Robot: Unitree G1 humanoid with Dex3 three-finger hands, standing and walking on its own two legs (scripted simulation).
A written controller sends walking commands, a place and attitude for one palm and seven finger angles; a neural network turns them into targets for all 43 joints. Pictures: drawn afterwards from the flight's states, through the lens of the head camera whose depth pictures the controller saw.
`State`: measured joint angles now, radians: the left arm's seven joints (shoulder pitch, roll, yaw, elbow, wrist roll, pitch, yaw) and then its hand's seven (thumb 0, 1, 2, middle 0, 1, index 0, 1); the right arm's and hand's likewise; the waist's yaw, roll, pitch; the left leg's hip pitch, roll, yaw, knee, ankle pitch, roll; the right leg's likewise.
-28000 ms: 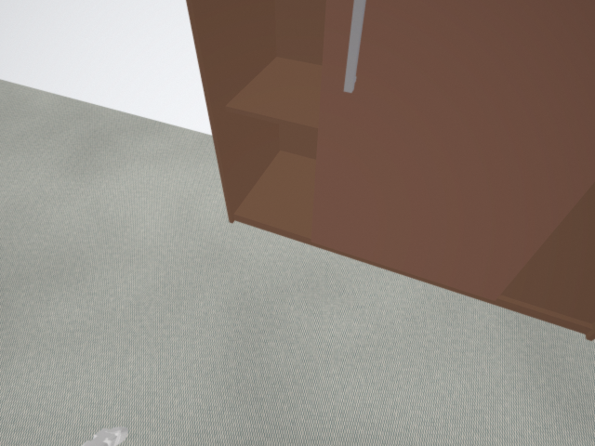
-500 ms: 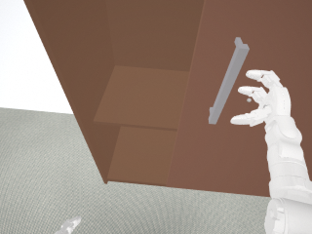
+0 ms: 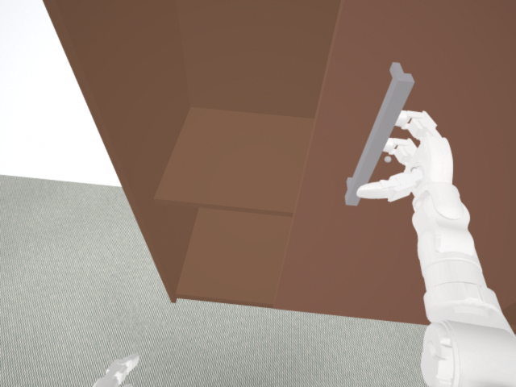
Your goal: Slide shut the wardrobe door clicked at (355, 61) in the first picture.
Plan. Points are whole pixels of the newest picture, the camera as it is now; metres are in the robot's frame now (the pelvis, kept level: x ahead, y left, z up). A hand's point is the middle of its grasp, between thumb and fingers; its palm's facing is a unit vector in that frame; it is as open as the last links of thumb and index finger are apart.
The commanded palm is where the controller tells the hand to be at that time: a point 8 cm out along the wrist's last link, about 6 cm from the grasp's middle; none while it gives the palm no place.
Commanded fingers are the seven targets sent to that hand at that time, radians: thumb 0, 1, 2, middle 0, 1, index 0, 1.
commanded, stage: feel for the door with the fingertips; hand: right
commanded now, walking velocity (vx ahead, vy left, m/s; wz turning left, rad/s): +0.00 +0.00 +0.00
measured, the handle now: (370, 143) +0.49 -0.13 +0.14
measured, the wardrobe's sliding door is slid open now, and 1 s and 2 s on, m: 0.38 0.38 0.38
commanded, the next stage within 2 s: slide the fingers in behind the handle in 0.04 s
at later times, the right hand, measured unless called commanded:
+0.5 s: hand (394, 164) +0.43 -0.15 +0.15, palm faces +0.03 +1.00 +0.00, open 14.0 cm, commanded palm +0.40 -0.20 +0.15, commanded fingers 0.00 0.50 -0.30 0.30 1.20 0.30 1.20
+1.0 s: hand (378, 158) +0.43 -0.13 +0.16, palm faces +0.00 +1.00 +0.01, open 14.0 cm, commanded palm +0.41 -0.17 +0.15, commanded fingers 0.00 0.50 -0.30 0.30 1.20 0.30 1.20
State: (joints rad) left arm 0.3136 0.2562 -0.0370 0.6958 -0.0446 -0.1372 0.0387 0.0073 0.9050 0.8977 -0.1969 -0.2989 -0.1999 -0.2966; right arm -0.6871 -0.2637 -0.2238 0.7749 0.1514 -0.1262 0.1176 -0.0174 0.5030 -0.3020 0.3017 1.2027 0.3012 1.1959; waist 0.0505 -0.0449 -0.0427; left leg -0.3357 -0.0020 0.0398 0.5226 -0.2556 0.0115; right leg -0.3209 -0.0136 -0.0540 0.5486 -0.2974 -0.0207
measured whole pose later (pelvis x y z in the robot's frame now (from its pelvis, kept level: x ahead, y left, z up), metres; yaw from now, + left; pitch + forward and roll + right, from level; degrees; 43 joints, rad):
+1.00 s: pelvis +0.00 +0.00 +0.00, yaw +0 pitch +4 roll +0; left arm 0.31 0.24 -0.04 0.70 -0.04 -0.14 0.03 0.01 0.90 0.90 -0.20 -0.30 -0.20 -0.30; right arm -0.68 -0.22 -0.20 0.76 0.15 -0.13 0.07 -0.02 0.50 -0.30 0.30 1.20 0.30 1.20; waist 0.05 -0.04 -0.05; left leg -0.34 0.00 0.03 0.52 -0.26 0.01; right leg -0.31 -0.01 -0.06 0.54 -0.30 -0.02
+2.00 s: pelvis +0.00 +0.01 +0.00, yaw +1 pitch +3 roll +0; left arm 0.31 0.24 -0.03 0.70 -0.04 -0.13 0.03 0.01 0.91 0.90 -0.20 -0.30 -0.20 -0.30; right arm -0.65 -0.18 -0.16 0.71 0.15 -0.09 0.03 -0.02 0.50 -0.30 0.30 1.20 0.29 1.19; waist 0.04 -0.04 -0.05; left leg -0.31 -0.01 0.03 0.51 -0.25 0.02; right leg -0.29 -0.02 -0.06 0.52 -0.29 -0.01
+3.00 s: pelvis +0.02 +0.00 +0.00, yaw +1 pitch +3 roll +0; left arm 0.29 0.24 -0.02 0.68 -0.04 -0.12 0.01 0.01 0.91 0.90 -0.20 -0.30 -0.20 -0.30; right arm -0.55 -0.15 -0.14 0.54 0.14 -0.01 -0.01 0.00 -0.73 -0.80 0.33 1.35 0.32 1.30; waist 0.03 -0.05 -0.06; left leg -0.28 -0.01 0.02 0.49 -0.26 0.01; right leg -0.25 -0.02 -0.07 0.50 -0.30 -0.01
